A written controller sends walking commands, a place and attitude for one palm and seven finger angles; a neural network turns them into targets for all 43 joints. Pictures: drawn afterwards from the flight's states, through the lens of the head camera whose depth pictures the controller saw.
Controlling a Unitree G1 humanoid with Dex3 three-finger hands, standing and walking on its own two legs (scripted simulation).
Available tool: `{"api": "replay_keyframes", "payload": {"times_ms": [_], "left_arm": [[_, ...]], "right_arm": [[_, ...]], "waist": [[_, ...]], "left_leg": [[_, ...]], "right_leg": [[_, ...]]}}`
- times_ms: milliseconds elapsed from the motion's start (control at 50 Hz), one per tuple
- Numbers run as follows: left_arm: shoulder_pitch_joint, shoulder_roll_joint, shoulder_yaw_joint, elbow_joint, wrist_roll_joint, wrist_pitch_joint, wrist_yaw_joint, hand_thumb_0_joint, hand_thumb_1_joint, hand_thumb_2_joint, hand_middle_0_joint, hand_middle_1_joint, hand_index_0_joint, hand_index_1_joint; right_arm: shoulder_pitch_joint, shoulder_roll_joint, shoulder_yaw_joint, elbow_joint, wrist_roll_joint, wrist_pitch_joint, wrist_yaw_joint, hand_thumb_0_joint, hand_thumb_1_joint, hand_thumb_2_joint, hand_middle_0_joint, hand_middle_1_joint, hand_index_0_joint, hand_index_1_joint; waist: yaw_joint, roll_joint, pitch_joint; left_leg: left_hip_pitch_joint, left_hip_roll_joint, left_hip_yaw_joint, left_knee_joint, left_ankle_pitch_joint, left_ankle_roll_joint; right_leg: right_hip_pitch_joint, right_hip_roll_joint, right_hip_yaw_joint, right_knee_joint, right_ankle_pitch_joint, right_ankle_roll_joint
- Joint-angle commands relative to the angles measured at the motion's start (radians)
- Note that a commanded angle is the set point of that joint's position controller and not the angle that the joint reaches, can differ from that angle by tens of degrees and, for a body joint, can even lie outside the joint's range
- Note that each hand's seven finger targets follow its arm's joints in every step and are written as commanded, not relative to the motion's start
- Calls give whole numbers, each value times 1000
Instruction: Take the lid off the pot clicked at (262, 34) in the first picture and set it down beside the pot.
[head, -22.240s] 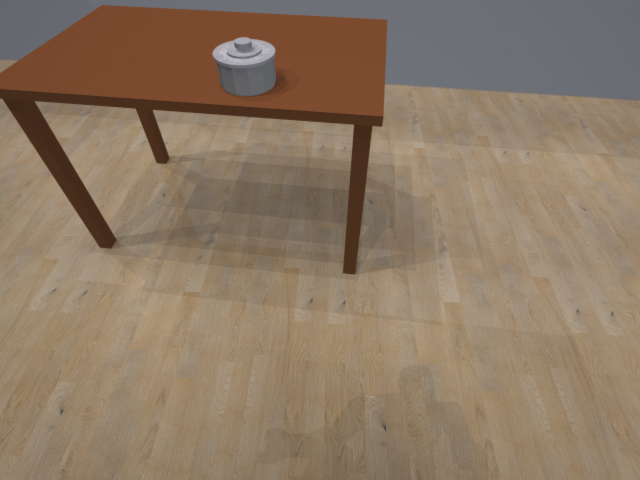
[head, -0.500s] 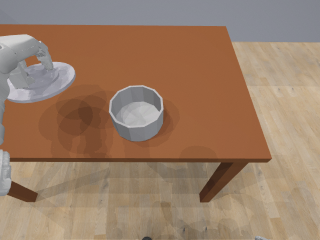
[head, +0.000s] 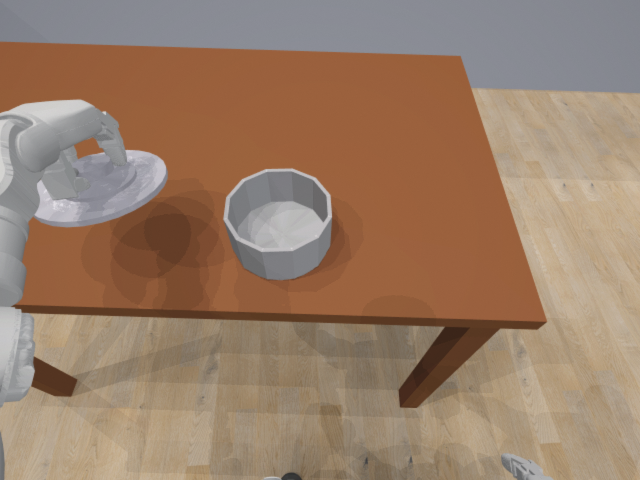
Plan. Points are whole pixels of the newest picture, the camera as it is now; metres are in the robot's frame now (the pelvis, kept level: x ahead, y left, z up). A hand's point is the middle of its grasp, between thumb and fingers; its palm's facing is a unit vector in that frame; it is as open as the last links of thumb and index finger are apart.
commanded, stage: lower the lid onto the table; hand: left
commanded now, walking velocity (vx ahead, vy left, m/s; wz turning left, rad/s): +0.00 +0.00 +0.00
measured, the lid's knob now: (92, 167) +0.47 +0.30 +0.11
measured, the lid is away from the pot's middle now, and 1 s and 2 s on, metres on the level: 0.23 0.23 0.24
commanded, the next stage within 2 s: open the fingers wide in 1.86 s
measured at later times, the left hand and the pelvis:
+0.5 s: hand (86, 186) +0.43 +0.30 +0.11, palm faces -0.41 -0.06 -0.91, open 8.0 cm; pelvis +0.00 +0.00 +0.00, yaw -1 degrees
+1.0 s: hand (93, 207) +0.43 +0.30 +0.08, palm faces -0.45 -0.06 -0.89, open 8.0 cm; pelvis +0.00 +0.00 +0.00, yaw -1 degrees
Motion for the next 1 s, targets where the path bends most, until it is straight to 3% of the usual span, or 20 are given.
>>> {"api": "replay_keyframes", "payload": {"times_ms": [0, 60, 80, 100, 120, 140, 220, 260, 320, 400, 480, 580, 660, 700, 820, 860, 880, 900, 940, 980], "left_arm": [[-552, 352, 136, -243, 3, -23, 75, 0, 437, 1247, -762, -912, -853, -923], [-483, 392, 192, -224, -4, -36, 85, 0, 437, 1247, -762, -912, -853, -923], [-451, 347, 158, -175, -4, -33, 82, 0, 437, 1247, -762, -912, -853, -923], [-451, 362, 174, -170, -11, -33, 81, 0, 437, 1247, -762, -912, -853, -923], [-438, 358, 168, -154, -7, -30, 81, 0, 437, 1247, -762, -912, -853, -923], [-440, 373, 178, -166, -7, -33, 85, 0, 437, 1247, -762, -912, -853, -923], [-437, 343, 163, -264, 3, -48, 92, 0, 437, 1247, -762, -912, -853, -923], [-395, 384, 211, -270, -5, -57, 99, 0, 437, 1247, -762, -912, -853, -923], [-398, 355, 191, -212, -20, -55, 98, 0, 437, 1247, -762, -912, -853, -923], [-405, 418, 239, -245, 2, -64, 125, 0, 437, 1247, -762, -912, -853, -923], [-394, 327, 164, -216, 3, -62, 129, 0, 437, 1247, -762, -912, -853, -923], [-371, 376, 203, -153, 2, -59, 132, 0, 437, 1247, -762, -912, -853, -923], [-420, 320, 153, -230, 4, -73, 133, 0, 437, 1247, -762, -912, -853, -923], [-384, 356, 186, -203, 4, -80, 137, 0, 437, 1247, -762, -912, -853, -923], [-376, 329, 161, -151, 5, -79, 149, 0, 437, 1247, -762, -912, -853, -923], [-387, 356, 183, -158, 12, -84, 154, 0, 437, 1247, -762, -912, -853, -923], [-410, 336, 161, -187, 13, -86, 156, 0, 437, 1247, -762, -912, -853, -923], [-396, 366, 195, -199, 15, -92, 163, 0, 437, 1247, -762, -912, -853, -923], [-364, 366, 202, -181, 14, -101, 167, 0, 437, 1247, -762, -912, -853, -923], [-340, 374, 210, -118, 11, -95, 168, 0, 437, 1247, -762, -912, -853, -923]], "right_arm": [[40, -168, -63, -86, -4, -31, -18, 0, -900, -900, 200, 300, 200, 300], [50, -170, -68, -86, -8, -26, -16, 0, -900, -900, 200, 300, 200, 300], [46, -165, -65, -87, -5, -25, -16, 0, -900, -900, 200, 300, 200, 300], [52, -170, -68, -79, -3, -20, -15, 0, -900, -900, 200, 300, 200, 300], [48, -171, -69, -82, -2, -20, -13, 0, -900, -900, 200, 300, 200, 300], [49, -176, -70, -85, -2, -19, -12, 0, -900, -900, 200, 300, 200, 300], [47, -167, -77, -94, -6, -13, -9, 0, -900, -900, 200, 300, 200, 300], [55, -170, -79, -99, -11, -7, -9, 0, -900, -900, 200, 300, 200, 300], [54, -169, -77, -86, -6, -2, -12, 0, -900, -900, 200, 300, 200, 300], [56, -173, -77, -90, -10, -5, -16, 0, -900, -900, 200, 300, 200, 300], [54, -164, -76, -85, -7, -6, -15, 0, -900, -900, 200, 300, 200, 300], [60, -170, -74, -79, -6, -5, -23, 0, -900, -900, 200, 300, 200, 300], [58, -167, -77, -80, -10, -13, -27, 0, -900, -900, 200, 300, 200, 300], [62, -170, -74, -76, -7, -13, -32, 0, -900, -900, 200, 300, 200, 300], [72, -170, -74, -65, -5, -19, -35, 0, -900, -900, 200, 300, 200, 300], [77, -176, -73, -62, -6, -18, -36, 0, -900, -900, 200, 300, 200, 300], [74, -174, -76, -65, -5, -22, -37, 0, -900, -900, 200, 300, 200, 300], [79, -175, -78, -66, -8, -23, -38, 0, -900, -900, 200, 300, 200, 300], [85, -175, -78, -66, -11, -29, -39, 0, -900, -900, 200, 300, 200, 300], [94, -179, -78, -53, -8, -22, -43, 0, -900, -900, 200, 300, 200, 300]], "waist": [[-23, 112, -476], [-15, 106, -488], [-19, 101, -451], [-18, 67, -429], [-16, 74, -419], [-16, 65, -428], [-17, 118, -481], [-14, 120, -516], [-22, 70, -441], [-10, 93, -489], [-24, 116, -446], [-21, 47, -432], [-29, 99, -468], [-26, 92, -461], [-33, 101, -409], [-28, 88, -434], [-32, 97, -453], [-24, 116, -481], [-25, 113, -484], [-30, 75, -454]], "left_leg": [[492, 8, -78, -1, 247, 25], [487, 12, -77, 9, 305, 27], [464, 7, -72, 8, 280, 25], [443, 12, -72, 5, 262, 26], [427, 8, -66, 6, 247, 27], [425, 11, -71, 7, 274, 25], [506, 16, -85, 20, 342, 26], [520, 16, -87, 25, 398, 29], [462, 17, -78, 9, 293, 28], [484, 16, -78, 14, 323, 29], [479, 19, -77, 15, 297, 23], [410, 14, -58, 17, 210, 30], [473, 17, -67, 29, 255, 31], [464, 15, -66, 33, 254, 32], [423, 17, -63, 31, 190, 27], [415, 15, -65, 35, 204, 28], [433, 17, -64, 38, 204, 27], [453, 17, -67, 41, 230, 28], [454, 21, -70, 54, 273, 26], [412, 19, -61, 54, 227, 28]], "right_leg": [[-103, 60, -7, -42, 196, -67], [-85, 61, -4, -35, 226, -67], [-102, 62, -6, -37, 216, -65], [-99, 61, -9, -38, 215, -64], [-99, 61, -6, -38, 213, -64], [-92, 59, -5, -33, 226, -68], [-122, 65, -9, -31, 214, -65], [-106, 68, -5, -26, 234, -63], [-123, 64, -13, -34, 198, -61], [-106, 64, -7, -27, 217, -66], [-152, 65, -8, -28, 182, -65], [-115, 62, 0, -26, 187, -63], [-152, 67, -4, -21, 186, -64], [-150, 67, -1, -20, 189, -65], [-184, 67, -2, -16, 145, -68], [-168, 68, -1, -7, 162, -69], [-174, 66, -1, -6, 162, -67], [-167, 67, -1, -3, 169, -69], [-175, 67, -1, 4, 188, -70], [-179, 68, -1, 6, 177, -64]]}}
